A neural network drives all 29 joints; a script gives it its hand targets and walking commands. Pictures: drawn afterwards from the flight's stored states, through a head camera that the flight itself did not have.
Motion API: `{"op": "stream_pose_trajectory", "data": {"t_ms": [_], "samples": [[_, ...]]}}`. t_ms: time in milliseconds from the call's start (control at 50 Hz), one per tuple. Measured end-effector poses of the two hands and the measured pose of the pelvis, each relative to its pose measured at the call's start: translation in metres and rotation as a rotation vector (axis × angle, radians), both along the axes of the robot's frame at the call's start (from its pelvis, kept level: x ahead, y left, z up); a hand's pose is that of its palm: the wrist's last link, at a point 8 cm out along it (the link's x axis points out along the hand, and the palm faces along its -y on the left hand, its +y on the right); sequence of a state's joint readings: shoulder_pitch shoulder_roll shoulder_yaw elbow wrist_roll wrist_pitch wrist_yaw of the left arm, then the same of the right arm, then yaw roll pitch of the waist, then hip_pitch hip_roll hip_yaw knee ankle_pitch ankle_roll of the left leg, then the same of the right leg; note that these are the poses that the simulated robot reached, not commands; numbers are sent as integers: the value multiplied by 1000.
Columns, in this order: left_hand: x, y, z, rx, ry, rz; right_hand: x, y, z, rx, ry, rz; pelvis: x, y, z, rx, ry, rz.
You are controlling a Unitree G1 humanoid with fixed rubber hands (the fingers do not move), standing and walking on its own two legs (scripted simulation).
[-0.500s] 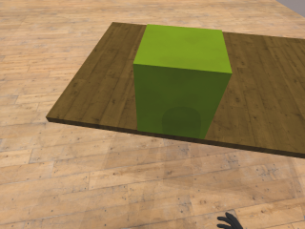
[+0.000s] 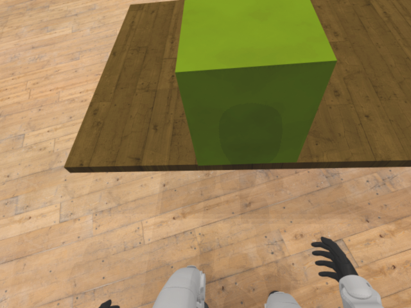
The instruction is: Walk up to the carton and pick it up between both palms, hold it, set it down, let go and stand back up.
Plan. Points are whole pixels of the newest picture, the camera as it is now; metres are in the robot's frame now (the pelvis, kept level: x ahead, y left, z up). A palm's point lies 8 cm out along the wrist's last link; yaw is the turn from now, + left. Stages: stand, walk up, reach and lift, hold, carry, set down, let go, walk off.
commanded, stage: walk up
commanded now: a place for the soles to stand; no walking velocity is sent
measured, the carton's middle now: (245, 87) +0.48 -0.05 +0.13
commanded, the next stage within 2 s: none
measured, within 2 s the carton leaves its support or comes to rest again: neither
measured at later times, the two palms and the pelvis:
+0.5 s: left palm (76, 282) +0.15 +0.33 -0.12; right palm out of the picture +0.02 -0.12 -0.06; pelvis -0.02 +0.12 +0.01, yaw -15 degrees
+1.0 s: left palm (143, 267) +0.18 +0.17 -0.08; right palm out of the picture -0.05 -0.21 -0.12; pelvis -0.02 +0.03 +0.00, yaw -25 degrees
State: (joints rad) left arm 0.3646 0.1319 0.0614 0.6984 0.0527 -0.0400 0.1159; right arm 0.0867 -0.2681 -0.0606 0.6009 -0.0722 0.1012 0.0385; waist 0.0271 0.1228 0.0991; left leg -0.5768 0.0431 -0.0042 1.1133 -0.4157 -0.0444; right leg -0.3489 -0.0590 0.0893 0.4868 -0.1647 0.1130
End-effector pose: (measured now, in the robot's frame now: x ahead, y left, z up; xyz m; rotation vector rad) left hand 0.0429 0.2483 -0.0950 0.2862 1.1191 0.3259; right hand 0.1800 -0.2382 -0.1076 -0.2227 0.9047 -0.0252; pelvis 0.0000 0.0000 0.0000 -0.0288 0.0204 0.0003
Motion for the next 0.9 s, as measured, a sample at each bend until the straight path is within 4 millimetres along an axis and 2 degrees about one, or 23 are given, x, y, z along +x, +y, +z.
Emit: {"op": "stream_pose_trajectory", "data": {"t_ms": [60,100,140,180,220,280,380,460,520,620,700,780,840,900], "samples": [[9,36,-6,12,-25,-21,3,36,-3,19,-13,12,-5,27,-7,-7,3,-24],[22,63,-16,7,-55,-53,3,63,-5,29,-40,11,-7,48,-17,-17,-1,-39],[39,87,-27,-10,-85,-93,-8,90,-5,40,-47,0,-12,64,-23,25,-33,-55],[54,101,-33,-34,-112,-124,-25,109,-2,37,-44,-15,-13,77,-24,22,-44,-82],[70,108,-30,-56,-136,-147,-43,117,3,27,-31,-67,-12,89,-20,-3,-46,-89],[88,112,-22,-93,-162,-196,-68,118,17,-16,-39,-157,-12,103,-10,-2,-55,-127],[103,108,-19,-146,-134,-308,-104,113,37,-87,-81,-298,-14,120,0,-2,-45,-183],[108,96,-26,-196,-86,-388,-138,113,45,-130,-77,-387,-16,125,5,-1,-40,-244],[111,80,-31,-241,-60,-441,-169,114,49,-148,-45,-454,-18,124,8,-3,-43,-284],[123,38,-30,-306,-56,-534,-220,115,45,-137,32,-554,-21,116,11,-3,-52,-342],[137,0,-21,-333,-91,-599,-251,114,35,-97,95,-610,-23,104,12,8,-55,-375],[152,-39,-8,-334,-147,-654,-264,99,19,-48,132,-631,-22,87,8,36,-54,-400],[159,-64,-1,-305,-186,-684,-262,77,0,-5,129,-634,-20,68,0,66,-54,-414],[157,-80,2,-272,-218,-662,-254,56,-18,39,135,-607,-20,51,-6,52,-62,-422]]}}
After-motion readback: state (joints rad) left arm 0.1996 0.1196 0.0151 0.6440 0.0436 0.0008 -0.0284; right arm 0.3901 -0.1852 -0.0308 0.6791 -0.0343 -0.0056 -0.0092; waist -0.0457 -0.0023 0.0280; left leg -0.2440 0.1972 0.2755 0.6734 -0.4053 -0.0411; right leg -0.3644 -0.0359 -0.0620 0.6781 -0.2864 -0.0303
